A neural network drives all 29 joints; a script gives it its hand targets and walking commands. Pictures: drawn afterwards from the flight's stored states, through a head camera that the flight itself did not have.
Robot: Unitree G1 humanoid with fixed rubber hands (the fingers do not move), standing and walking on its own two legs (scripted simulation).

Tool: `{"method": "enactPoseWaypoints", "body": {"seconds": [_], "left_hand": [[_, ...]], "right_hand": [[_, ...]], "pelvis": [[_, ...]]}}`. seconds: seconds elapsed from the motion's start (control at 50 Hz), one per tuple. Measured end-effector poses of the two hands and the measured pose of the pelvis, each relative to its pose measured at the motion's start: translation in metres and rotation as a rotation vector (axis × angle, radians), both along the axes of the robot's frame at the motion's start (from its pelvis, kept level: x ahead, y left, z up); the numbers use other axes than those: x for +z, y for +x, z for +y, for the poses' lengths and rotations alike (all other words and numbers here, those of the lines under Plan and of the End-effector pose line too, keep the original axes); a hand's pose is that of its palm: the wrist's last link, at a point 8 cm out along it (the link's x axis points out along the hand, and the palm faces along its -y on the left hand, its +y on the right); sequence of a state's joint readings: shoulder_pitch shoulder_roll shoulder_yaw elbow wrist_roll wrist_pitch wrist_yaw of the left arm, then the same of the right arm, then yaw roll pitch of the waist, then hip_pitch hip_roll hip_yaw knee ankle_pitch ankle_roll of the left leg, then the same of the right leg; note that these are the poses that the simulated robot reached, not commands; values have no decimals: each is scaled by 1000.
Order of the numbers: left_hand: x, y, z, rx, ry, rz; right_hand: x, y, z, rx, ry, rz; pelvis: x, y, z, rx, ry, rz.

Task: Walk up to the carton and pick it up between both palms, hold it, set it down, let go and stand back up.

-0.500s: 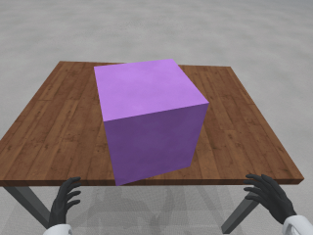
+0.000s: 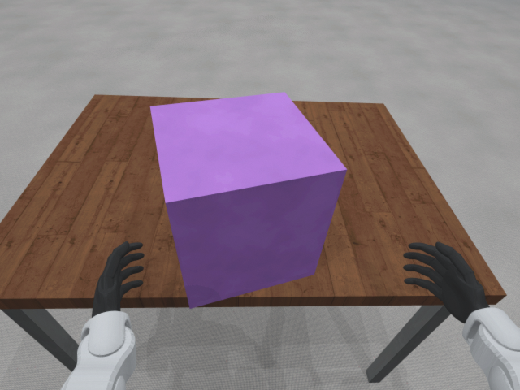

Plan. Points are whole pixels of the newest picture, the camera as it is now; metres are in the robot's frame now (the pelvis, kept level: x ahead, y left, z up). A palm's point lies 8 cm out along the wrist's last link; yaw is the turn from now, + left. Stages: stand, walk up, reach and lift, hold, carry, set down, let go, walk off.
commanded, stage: reach and lift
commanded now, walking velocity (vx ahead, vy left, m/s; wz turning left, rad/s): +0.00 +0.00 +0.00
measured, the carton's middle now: (238, 197) +0.46 +0.04 +0.06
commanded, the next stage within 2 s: none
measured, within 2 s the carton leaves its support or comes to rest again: neither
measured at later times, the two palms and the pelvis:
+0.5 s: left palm (99, 240) +0.29 +0.21 +0.15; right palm (452, 223) +0.32 -0.26 +0.15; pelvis -0.02 +0.00 +0.00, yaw +0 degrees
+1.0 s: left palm (97, 199) +0.33 +0.22 +0.18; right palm (426, 169) +0.40 -0.24 +0.19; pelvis -0.01 +0.00 +0.00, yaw +0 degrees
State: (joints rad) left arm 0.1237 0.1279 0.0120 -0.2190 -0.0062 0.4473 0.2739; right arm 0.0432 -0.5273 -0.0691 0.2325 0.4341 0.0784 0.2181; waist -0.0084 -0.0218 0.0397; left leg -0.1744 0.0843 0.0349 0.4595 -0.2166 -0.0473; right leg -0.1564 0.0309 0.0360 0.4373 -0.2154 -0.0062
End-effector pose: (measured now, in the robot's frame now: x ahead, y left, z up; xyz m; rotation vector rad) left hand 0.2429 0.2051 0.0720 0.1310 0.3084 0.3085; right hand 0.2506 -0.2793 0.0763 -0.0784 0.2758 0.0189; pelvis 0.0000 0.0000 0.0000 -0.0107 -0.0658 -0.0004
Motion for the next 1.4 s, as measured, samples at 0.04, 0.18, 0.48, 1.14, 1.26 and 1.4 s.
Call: {"method": "enactPoseWaypoints", "body": {"seconds": [0.04, 0.18, 0.48, 1.14, 1.26, 1.4], "left_hand": [[4, 0, 3, 13, 1, 5], [18, 6, 14, 58, -8, 8], [79, 41, 5, 49, -38, -82], [120, 99, 14, 79, -89, -112], [128, 109, 16, 79, -86, -106], [136, 123, 18, 83, -82, -99]], "right_hand": [[5, 5, 0, -4, 3, -2], [21, 19, 4, -1, 12, -7], [76, 67, 17, 44, 24, -63], [129, 161, 50, 101, 20, -81], [139, 173, 56, 106, 30, -80], [150, 187, 61, 101, 43, -80]], "pelvis": [[0, -1, 0, 0, 0, -1], [0, -6, 0, 0, 0, -8], [0, -17, -2, 0, 2, -8], [1, -7, -4, -3, 2, 77], [1, -7, -5, -3, 2, 89], [0, -6, -5, -3, 2, 113]]}}
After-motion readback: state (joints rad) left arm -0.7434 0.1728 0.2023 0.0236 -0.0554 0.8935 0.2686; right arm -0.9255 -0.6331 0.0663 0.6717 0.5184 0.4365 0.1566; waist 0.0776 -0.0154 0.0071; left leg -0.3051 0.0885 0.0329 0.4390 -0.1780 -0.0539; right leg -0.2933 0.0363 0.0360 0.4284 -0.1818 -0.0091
